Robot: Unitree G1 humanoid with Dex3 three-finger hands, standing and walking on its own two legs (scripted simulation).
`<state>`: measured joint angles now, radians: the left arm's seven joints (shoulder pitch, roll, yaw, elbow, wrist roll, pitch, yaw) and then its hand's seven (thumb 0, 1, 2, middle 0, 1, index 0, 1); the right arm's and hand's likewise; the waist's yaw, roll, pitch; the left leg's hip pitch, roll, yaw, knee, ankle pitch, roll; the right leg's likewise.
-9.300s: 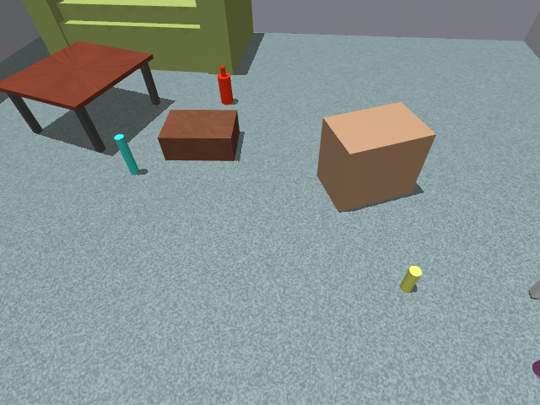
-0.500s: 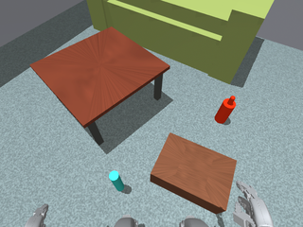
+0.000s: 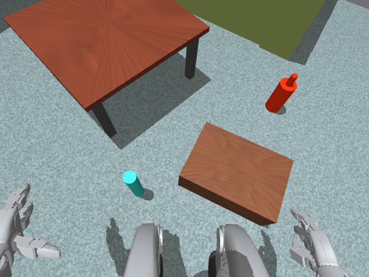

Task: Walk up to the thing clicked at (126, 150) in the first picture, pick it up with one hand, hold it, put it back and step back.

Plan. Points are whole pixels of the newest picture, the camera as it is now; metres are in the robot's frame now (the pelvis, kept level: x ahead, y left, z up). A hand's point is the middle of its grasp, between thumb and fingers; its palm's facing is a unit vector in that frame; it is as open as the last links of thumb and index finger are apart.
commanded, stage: go down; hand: left
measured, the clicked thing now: (134, 185) +0.42 +0.21 -0.49
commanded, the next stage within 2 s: approach in 1.64 s
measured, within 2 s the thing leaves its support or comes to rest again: neither
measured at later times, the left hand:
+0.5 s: hand (44, 202) +0.29 +0.37 -0.16, palm faces +0.15 -0.98 -0.15, open 17.6 cm
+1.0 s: hand (45, 194) +0.32 +0.39 -0.18, palm faces +0.14 -0.98 -0.11, open 17.7 cm
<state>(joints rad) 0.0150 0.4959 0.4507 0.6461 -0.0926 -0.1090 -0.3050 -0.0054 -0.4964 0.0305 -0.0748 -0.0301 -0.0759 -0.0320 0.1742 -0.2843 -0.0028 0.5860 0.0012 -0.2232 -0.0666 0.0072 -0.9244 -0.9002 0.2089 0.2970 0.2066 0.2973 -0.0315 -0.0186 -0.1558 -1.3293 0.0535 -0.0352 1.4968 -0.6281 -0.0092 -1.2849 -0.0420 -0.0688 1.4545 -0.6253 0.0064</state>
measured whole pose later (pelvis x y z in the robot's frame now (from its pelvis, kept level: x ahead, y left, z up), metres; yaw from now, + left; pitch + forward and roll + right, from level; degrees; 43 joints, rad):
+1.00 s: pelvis -0.05 +0.00 -0.16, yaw -4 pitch +34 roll -6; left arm -0.45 0.79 0.75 1.00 -0.18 -0.32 -0.67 -0.01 -0.60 0.07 -0.05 -0.06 -0.04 -0.07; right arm 0.10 -0.34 0.07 0.66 -0.03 -0.19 -0.06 0.00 -0.89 -0.90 0.21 0.30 0.21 0.30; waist -0.05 -0.02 -0.14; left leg -1.95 0.05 -0.10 2.05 -0.69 0.00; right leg -1.89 -0.04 -0.09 1.98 -0.68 0.00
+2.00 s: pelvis -0.06 +0.00 -0.22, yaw -5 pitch +32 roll -7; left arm -0.60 0.88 0.81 1.18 -0.25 -0.48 -0.74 -0.01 -0.61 0.01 -0.07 -0.06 -0.07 -0.07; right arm 0.10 -0.37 0.12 0.67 -0.06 -0.21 -0.03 0.00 -0.90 -0.89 0.21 0.30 0.21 0.30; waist -0.10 -0.05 -0.07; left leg -2.13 0.05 -0.12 2.25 -0.70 0.00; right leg -2.06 -0.03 -0.09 2.18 -0.68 0.01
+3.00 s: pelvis -0.08 +0.02 -0.33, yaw -13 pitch +13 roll -15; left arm -0.57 0.73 0.55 1.37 -0.17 -1.05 -0.23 -0.01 -0.61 0.07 -0.06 -0.11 -0.09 -0.09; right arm -0.14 -0.38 0.42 0.61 -0.31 -0.04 0.13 0.00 -0.90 -0.89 0.21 0.30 0.21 0.30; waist -0.22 -0.22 0.25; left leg -2.22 0.04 -0.33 2.65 -0.70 0.00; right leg -2.08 0.03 -0.23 2.42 -0.61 0.05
